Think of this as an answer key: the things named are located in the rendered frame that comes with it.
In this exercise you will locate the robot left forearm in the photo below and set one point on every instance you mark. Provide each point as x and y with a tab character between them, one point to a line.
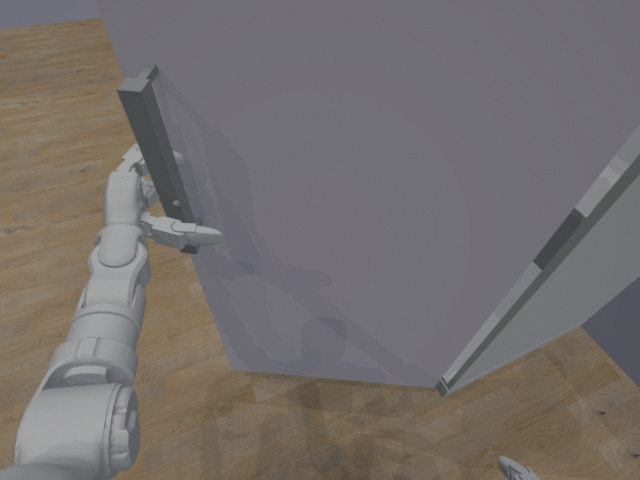
102	338

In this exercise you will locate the right robot hand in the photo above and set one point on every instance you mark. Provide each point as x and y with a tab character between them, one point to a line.
514	471

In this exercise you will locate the fridge door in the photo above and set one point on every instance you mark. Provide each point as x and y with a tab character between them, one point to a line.
382	171

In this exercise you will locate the handle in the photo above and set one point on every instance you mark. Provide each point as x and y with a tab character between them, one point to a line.
141	107

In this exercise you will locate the left robot upper arm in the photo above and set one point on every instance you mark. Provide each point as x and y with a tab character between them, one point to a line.
86	432

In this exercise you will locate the left robot hand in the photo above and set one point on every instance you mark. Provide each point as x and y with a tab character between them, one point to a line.
127	194

